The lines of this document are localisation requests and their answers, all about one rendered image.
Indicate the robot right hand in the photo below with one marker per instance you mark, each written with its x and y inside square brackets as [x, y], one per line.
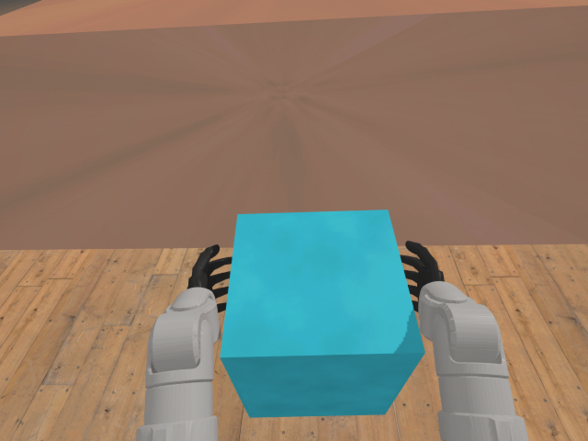
[426, 265]

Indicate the right robot forearm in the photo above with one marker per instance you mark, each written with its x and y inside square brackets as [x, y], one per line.
[476, 398]

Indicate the carton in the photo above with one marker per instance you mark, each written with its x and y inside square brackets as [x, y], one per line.
[319, 318]

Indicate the left robot forearm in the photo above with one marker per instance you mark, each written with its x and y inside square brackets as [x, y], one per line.
[180, 371]

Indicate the robot left hand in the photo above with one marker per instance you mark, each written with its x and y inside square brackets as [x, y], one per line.
[201, 273]

